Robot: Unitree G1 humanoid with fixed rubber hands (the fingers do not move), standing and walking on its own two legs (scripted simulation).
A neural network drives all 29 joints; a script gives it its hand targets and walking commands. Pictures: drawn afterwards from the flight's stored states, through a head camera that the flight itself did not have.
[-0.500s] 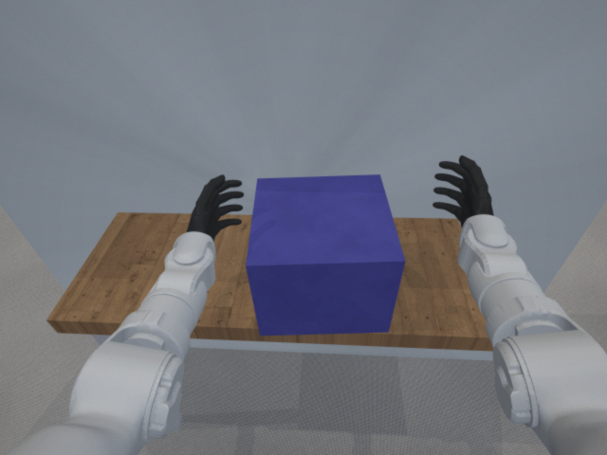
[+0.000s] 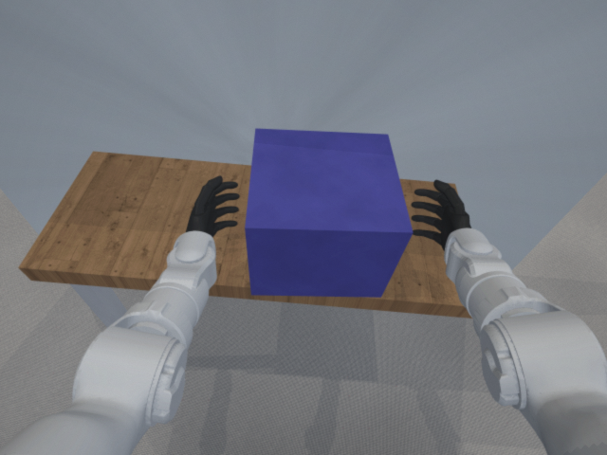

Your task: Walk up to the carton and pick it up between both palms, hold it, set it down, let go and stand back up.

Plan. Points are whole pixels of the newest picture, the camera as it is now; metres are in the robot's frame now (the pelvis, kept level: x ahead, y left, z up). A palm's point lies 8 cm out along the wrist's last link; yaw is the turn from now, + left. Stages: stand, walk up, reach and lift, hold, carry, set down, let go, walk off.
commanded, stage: reach and lift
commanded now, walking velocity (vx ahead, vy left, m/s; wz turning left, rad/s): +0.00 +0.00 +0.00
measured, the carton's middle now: (319, 214) +0.49 +0.02 -0.01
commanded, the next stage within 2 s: none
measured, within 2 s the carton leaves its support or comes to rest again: leaves its support in 1.46 s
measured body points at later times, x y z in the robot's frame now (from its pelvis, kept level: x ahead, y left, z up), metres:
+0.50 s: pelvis +0.02 -0.03 +0.00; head +0.12 -0.02 +0.44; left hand +0.45 +0.15 +0.02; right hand +0.48 -0.17 +0.05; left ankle +0.02 +0.10 -0.73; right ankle -0.02 -0.14 -0.73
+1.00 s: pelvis +0.01 -0.03 +0.00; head +0.09 -0.01 +0.44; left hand +0.43 +0.16 +0.02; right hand +0.45 -0.17 +0.05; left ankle +0.02 +0.10 -0.73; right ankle -0.02 -0.14 -0.73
